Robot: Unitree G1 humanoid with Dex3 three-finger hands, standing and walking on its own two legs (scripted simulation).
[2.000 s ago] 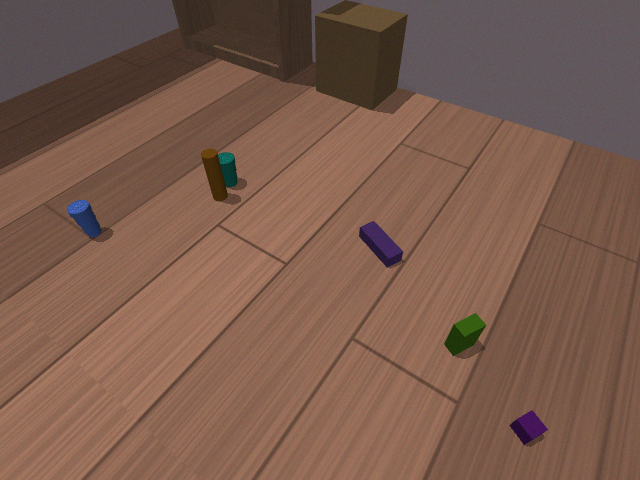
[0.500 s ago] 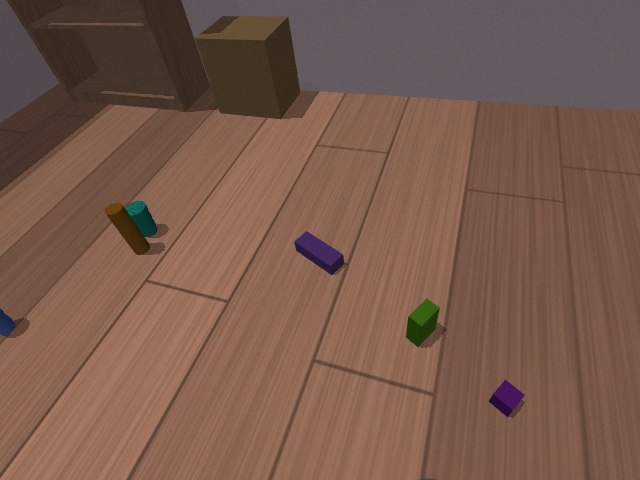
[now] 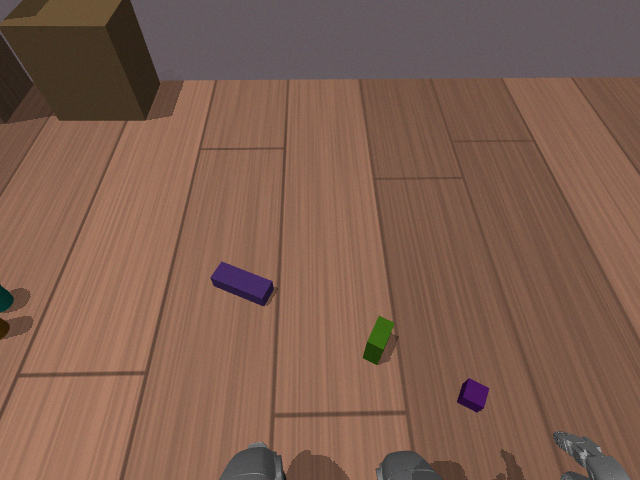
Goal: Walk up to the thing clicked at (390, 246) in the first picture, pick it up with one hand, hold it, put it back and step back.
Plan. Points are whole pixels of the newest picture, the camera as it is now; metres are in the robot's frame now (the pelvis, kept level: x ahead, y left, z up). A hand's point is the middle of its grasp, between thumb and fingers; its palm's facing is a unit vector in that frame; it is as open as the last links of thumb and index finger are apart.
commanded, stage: walk up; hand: left
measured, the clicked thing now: (242, 283) +0.77 +0.25 -0.71
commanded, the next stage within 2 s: none
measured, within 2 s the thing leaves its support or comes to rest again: neither
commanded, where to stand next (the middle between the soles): +0.35 +0.25 m, yaw -26 degrees
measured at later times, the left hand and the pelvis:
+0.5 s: hand (33, 404) +0.24 +0.40 -0.10, palm faces -0.13 -0.80 -0.58, open 7.4 cm; pelvis +0.13 +0.11 +0.00, yaw -9 degrees
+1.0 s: hand out of the picture +0.41 +0.56 -0.12, palm faces -0.35 -0.80 -0.48, open 7.4 cm; pelvis +0.24 +0.31 +0.01, yaw -17 degrees
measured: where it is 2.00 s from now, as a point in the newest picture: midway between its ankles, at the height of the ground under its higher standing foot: (215, 449)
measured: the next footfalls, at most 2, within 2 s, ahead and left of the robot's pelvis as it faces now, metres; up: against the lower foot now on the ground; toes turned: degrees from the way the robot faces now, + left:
right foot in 0.28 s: +0.22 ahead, -0.04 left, +0.00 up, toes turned -13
left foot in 0.70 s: +0.27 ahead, +0.37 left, +0.00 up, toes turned -10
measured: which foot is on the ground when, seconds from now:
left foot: down 0.00-0.30, up 0.32-0.68, down 0.70-1.00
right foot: up 0.00-0.26, down 0.28-0.72, up 0.74-1.00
